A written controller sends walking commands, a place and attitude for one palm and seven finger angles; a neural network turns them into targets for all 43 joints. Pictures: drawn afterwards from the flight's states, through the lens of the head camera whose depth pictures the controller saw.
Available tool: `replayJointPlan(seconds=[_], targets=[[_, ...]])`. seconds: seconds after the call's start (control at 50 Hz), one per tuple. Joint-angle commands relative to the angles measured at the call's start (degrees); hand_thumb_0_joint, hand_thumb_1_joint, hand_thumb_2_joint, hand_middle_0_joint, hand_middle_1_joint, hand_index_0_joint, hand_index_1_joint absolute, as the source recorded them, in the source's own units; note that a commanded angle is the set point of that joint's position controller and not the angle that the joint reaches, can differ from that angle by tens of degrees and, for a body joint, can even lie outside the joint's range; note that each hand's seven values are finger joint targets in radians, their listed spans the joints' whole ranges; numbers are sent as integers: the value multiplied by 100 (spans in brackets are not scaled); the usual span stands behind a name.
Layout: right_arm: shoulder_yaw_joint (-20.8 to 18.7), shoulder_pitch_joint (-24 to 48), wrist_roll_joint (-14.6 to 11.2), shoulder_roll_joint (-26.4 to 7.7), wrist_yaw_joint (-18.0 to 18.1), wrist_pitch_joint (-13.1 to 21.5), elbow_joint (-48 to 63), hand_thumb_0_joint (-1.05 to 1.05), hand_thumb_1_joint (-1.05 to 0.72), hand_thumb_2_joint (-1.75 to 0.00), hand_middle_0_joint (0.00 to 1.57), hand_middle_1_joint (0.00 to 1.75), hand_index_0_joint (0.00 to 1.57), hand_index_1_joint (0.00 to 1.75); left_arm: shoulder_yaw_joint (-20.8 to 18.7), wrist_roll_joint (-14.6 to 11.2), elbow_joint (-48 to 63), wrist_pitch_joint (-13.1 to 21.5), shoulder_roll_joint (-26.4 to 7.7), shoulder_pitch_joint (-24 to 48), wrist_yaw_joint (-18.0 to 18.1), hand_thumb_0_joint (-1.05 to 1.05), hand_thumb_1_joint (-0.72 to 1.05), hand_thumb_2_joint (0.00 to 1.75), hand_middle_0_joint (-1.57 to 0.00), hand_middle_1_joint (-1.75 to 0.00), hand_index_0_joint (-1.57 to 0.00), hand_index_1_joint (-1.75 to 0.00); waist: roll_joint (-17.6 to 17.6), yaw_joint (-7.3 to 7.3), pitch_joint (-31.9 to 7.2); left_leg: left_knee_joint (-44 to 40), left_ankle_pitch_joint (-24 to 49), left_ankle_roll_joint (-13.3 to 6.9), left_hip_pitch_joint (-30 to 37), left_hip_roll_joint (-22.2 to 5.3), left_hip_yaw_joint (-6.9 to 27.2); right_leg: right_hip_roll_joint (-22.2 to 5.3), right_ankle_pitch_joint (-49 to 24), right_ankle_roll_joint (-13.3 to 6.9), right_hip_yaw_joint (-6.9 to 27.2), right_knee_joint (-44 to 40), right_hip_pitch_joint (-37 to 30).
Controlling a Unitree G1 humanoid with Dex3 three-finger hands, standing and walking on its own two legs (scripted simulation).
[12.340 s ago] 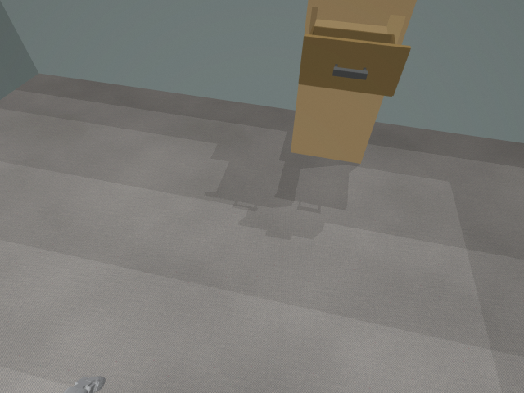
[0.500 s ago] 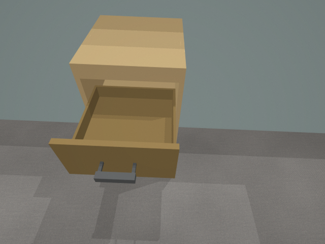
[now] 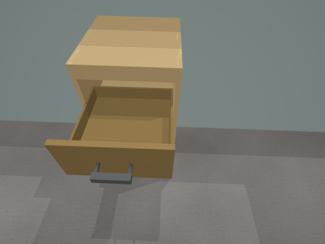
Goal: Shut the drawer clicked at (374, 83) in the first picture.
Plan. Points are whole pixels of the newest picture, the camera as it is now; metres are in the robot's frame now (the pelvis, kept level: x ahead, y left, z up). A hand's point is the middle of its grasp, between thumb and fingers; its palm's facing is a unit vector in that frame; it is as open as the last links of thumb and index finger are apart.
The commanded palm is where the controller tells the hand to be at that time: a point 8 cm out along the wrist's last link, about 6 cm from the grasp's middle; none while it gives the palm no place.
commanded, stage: shuffle to correct the standing spot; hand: left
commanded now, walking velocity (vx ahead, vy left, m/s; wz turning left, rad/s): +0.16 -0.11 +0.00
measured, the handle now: (112, 172) +0.33 +0.17 -0.08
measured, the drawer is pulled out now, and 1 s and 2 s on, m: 0.30 0.30 0.30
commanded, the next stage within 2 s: come to a stop and stand still in 0.06 s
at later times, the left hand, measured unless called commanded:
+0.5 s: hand out of the picture -0.01 +0.14 -0.18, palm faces +0.03 -0.99 -0.17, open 7.4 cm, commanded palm none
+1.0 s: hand out of the picture +0.03 +0.19 -0.18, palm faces +0.01 -0.97 -0.25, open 7.4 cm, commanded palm none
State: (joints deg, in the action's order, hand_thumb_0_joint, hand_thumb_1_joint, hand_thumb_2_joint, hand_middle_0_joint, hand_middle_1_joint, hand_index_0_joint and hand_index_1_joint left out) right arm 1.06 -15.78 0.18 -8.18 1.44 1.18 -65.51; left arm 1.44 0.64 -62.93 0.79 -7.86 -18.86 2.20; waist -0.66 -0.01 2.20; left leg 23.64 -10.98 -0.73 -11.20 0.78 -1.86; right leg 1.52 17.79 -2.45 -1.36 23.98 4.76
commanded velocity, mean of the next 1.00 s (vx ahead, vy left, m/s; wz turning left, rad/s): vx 0.02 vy -0.01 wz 0.00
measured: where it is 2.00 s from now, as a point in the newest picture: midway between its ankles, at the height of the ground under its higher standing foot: outside the picture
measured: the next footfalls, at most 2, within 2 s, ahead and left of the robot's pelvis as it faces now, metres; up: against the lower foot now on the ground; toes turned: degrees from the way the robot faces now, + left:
none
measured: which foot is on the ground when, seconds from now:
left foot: down 0.00-1.00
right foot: down 0.00-1.00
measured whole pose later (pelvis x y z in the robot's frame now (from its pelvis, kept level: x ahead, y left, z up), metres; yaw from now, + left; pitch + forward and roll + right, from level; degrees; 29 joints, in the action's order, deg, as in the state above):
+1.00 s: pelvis +0.00 +0.00 -0.01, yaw +1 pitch -1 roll +0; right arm 0.0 -13.8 0.8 -10.3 0.8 0.0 -60.5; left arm 0.6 0.9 -59.2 0.6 -10.4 -15.4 2.5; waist 1.2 -0.8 2.6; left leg 31.5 -15.2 -0.7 -15.0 0.3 -0.8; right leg 2.0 21.0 -2.6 -2.5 29.2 7.0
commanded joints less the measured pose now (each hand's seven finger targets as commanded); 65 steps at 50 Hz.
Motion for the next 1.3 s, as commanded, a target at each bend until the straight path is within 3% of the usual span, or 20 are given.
replayJointPlan(seconds=[0.0, 0.08, 0.14, 0.2, 0.28, 0.34, 0.4, 0.62, 0.64, 0.66, 0.68, 0.72, 0.74, 0.76, 0.84, 0.92, 0.94, 1.1, 1.14, 1.28], targets=[[-70, -351, 8, -515, 42, 43, 126, 0, -90, -90, 20, 30, 20, 30, -96, -22, 88, 75, -543, -540, 55, 0, 90, 90, -20, -30, -20, -30, -69, 22, 173, -230, 725, -181, 330, -598, 541, -732, -1048, 6, 561, -553, 593], [-131, -379, 50, -554, 15, -17, 91, 0, -90, -90, 20, 30, 20, 30, -122, 20, 56, 23, -556, -571, 3, 0, 90, 90, -20, -30, -20, -30, -3, -7, 572, -220, -645, -225, 48, -547, 561, -614, 568, -104, 588, -587, 1026], [-168, -406, 68, -531, 4, -29, 128, 0, -90, -90, 20, 30, 20, 30, -141, 31, 65, 14, -561, -643, -31, 0, 90, 90, -20, -30, -20, -30, 38, 0, 734, -239, -1101, -281, -169, -566, 634, -550, 955, -170, 611, -543, 1187], [-110, -432, 48, -442, 29, 23, 142, 0, -90, -90, 20, 30, 20, 30, -130, 15, 38, 51, -493, -718, -6, 0, 90, 90, -20, -30, -20, -30, 81, 40, 649, 30, 7, -274, -140, -525, 543, -613, -76, -153, 632, -435, 979], [-55, -483, 15, -406, 101, 85, 76, 0, -90, -90, 20, 30, 20, 30, -119, -30, -4, 107, -497, -818, 61, 0, 90, 90, -20, -30, -20, -30, 2, 30, 77, 328, 1592, -218, 268, -569, 399, -741, -2610, -34, 539, -143, 407], [-48, -491, -6, -386, 131, 75, 48, 0, -90, -90, 20, 30, 20, 30, -121, -47, -13, 118, -513, -832, 91, 0, 90, 90, -20, -30, -20, -30, -143, 11, -43, 345, 1799, -189, 342, -561, 334, -787, -3497, 57, 532, -135, 181], [-52, -470, -10, -384, 141, 60, 41, 0, -90, -90, 20, 30, 20, 30, -135, -48, -3, 111, -520, -863, 112, 0, 90, 90, -20, -30, -20, -30, -156, 22, -72, 311, 1735, -162, 379, -562, 292, -835, -3720, 110, 506, -176, 82], [-58, -291, -7, -440, 105, 18, 86, 0, -90, -90, 20, 30, 20, 30, -132, -33, 134, 69, -538, -677, 95, 0, 90, 90, -20, -30, -20, -30, -14, 48, 302, -35, 1290, -140, 385, -596, 415, -775, -2349, 108, 518, -545, 339], [-114, 110, 71, -760, 28, 5, 683, 0, -90, -90, 20, 30, 20, 30, -85, -3, 447, 187, -1273, -295, 49, 0, 90, 90, -20, -30, -20, -30, 710, -154, 773, 270, 1506, -207, 427, -275, 571, -551, -2291, 11, 601, -171, 1092], [-225, -167, 118, -520, 36, 78, 711, 0, -90, -90, 20, 30, 20, 30, -174, -18, 497, 140, -794, -256, 81, 0, 90, 90, -20, -30, -20, -30, 921, -68, 313, 443, 1121, -173, 159, -597, 557, -722, -939, -32, 625, -60, 1086], [-199, -48, 107, -519, 28, 60, 736, 0, -90, -90, 20, 30, 20, 30, -136, -32, 461, 153, -773, -265, 63, 0, 90, 90, -20, -30, -20, -30, 607, -22, 17, 565, 804, -200, 102, -523, 640, -729, -1075, -108, 735, -218, 922], [-213, -24, 67, -524, -3, 3, 829, 0, -90, -90, 20, 30, 20, 30, -151, -5, 427, 189, -772, -197, 68, 0, 90, 90, -20, -30, -20, -30, -214, -67, -20, 786, 176, -98, -132, -398, 498, -904, -1209, -136, 957, -502, 841], [-200, -95, 88, -556, -21, 8, 874, 0, -90, -90, 20, 30, 20, 30, -137, -5, 471, 190, -852, -119, 71, 0, 90, 90, -20, -30, -20, -30, -370, -119, -82, 774, 261, -80, -132, -384, 408, -948, -1879, -148, 946, -393, 710], [-192, -122, 84, -570, -24, 4, 844, 0, -90, -90, 20, 30, 20, 30, -151, -14, 452, 201, -805, -107, 84, 0, 90, 90, -20, -30, -20, -30, -503, -117, -120, 764, 207, -92, -138, -376, 413, -952, -2085, -132, 879, -308, 612], [-201, -80, 72, -713, -18, -40, 805, 0, -90, -90, 20, 30, 20, 30, -177, 3, 561, 115, -864, 3, 92, 0, 90, 90, -20, -30, -20, -30, 108, -77, 150, 565, 537, -161, -85, -470, 534, -762, -1504, -81, 676, -148, 805], [-204, -5, 57, -786, -17, -63, 774, 0, -90, -90, 20, 30, 20, 30, -196, 0, 589, 75, -851, 10, 93, 0, 90, 90, -20, -30, -20, -30, -7, -46, 260, 393, 472, -220, -204, -503, 714, -690, -917, -35, 578, -173, 848], [-205, -3, 66, -829, -18, -57, 759, 0, -90, -90, 20, 30, 20, 30, -196, 5, 614, 57, -891, 22, 86, 0, 90, 90, -20, -30, -20, -30, 93, -19, 202, 354, 564, -243, -130, -532, 700, -676, -906, -33, 566, -123, 785], [-196, 44, 55, -823, -16, -47, 621, 0, -90, -90, 20, 30, 20, 30, -192, 4, 601, 38, -848, 24, 82, 0, 90, 90, -20, -30, -20, -30, -62, 0, 115, 180, 611, -280, -5, -542, 788, -715, -827, 23, 522, -164, 724], [-198, 51, 56, -839, -18, -41, 592, 0, -90, -90, 20, 30, 20, 30, -185, 5, 592, 27, -881, 20, 70, 0, 90, 90, -20, -30, -20, -30, 120, 13, 96, 101, 652, -290, 51, -558, 806, -701, -794, 30, 528, -151, 721], [-180, 1, 45, -789, 6, -19, 445, 0, -90, -90, 20, 30, 20, 30, -166, 6, 448, 23, -767, -75, 75, 0, 90, 90, -20, -30, -20, -30, 148, 16, -2, 43, 896, -326, 229, -605, 853, -716, -841, 67, 463, -172, 684]])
